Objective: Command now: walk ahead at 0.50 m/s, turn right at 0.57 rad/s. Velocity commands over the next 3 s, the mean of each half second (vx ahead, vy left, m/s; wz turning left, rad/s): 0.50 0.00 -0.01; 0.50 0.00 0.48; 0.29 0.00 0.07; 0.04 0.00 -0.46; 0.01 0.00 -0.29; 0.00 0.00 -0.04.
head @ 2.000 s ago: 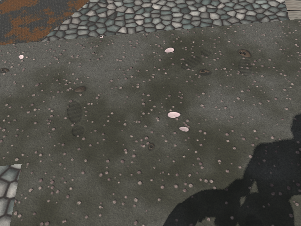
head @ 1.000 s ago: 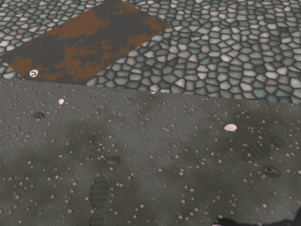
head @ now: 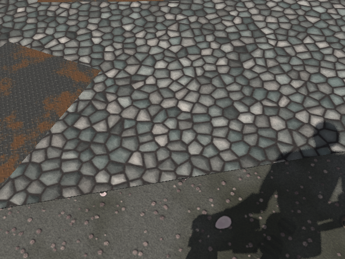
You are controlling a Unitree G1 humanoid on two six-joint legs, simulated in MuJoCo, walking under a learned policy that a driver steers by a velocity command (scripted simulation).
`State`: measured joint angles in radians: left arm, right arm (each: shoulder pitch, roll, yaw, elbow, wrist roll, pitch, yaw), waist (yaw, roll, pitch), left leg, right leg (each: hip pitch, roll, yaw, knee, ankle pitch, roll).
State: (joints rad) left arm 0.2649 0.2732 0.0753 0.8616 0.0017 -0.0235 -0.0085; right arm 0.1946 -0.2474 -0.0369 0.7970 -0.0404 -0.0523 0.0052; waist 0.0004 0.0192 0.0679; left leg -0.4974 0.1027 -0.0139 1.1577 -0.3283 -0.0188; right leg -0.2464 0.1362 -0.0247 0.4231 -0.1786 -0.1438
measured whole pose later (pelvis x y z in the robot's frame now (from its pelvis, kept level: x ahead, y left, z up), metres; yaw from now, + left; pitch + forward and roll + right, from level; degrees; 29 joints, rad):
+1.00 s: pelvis +0.56 +0.05 -0.01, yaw +19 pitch +1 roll +0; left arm 0.12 0.27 0.01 0.70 0.03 -0.06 0.00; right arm 0.40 -0.31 -0.07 0.84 -0.01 -0.03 0.00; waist -0.06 0.02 0.03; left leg -0.24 -0.13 -0.13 1.02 -0.44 0.08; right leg -0.39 0.04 0.00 0.56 -0.19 -0.05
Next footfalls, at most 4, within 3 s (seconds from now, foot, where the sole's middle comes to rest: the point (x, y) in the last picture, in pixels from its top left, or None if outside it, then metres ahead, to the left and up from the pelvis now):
0.38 left None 0.39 0.11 -0.77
0.92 right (184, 200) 0.70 0.00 -0.77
1.48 left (113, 185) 0.80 0.32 -0.82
1.90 right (149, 156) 0.99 0.17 -0.89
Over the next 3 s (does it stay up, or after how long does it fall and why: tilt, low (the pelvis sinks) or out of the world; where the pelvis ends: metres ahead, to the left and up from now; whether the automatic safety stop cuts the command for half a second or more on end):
stays up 0.90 0.29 -0.11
